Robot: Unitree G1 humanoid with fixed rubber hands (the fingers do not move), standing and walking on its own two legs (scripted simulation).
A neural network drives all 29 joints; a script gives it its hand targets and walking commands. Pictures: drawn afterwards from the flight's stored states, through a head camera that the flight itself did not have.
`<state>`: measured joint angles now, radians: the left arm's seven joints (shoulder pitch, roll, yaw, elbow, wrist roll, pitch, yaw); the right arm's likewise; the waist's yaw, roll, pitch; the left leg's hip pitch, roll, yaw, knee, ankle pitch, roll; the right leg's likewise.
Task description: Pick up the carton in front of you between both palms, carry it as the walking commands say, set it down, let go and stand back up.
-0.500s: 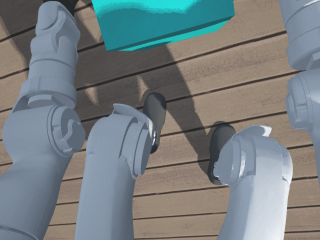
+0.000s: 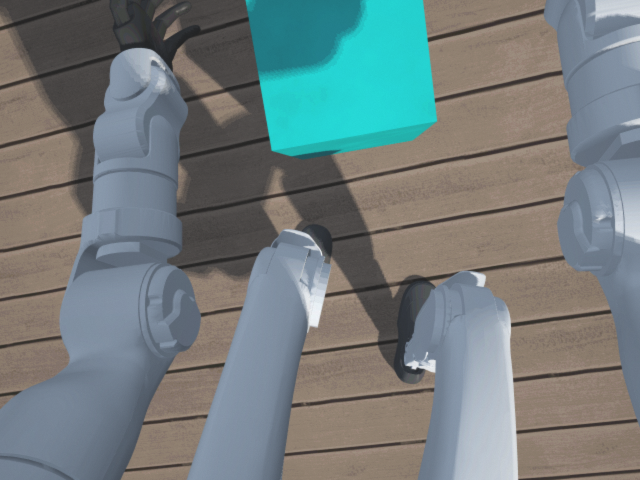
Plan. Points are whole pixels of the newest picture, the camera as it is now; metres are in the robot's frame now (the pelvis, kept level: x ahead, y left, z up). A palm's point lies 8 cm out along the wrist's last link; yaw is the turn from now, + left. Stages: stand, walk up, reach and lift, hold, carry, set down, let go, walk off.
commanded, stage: set down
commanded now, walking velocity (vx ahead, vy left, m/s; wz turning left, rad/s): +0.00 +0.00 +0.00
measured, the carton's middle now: (345, 79) +0.53 +0.11 -0.36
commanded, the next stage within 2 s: let go in 0.46 s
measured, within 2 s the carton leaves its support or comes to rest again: neither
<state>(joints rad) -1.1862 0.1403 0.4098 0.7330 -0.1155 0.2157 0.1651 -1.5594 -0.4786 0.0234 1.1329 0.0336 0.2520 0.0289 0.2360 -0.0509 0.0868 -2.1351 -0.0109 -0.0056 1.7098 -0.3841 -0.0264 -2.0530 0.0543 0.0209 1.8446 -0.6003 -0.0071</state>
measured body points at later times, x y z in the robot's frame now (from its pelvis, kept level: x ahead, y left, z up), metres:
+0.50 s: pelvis +0.03 +0.00 +0.13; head +0.34 +0.01 +0.45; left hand +0.48 +0.29 +0.04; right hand +0.63 -0.08 +0.04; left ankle +0.14 +0.12 -0.45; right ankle +0.07 -0.11 -0.45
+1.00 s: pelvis +0.08 +0.03 +0.25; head +0.28 +0.03 +0.65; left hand +0.37 +0.27 +0.15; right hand +0.45 -0.14 +0.14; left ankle +0.14 +0.12 -0.45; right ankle +0.07 -0.11 -0.45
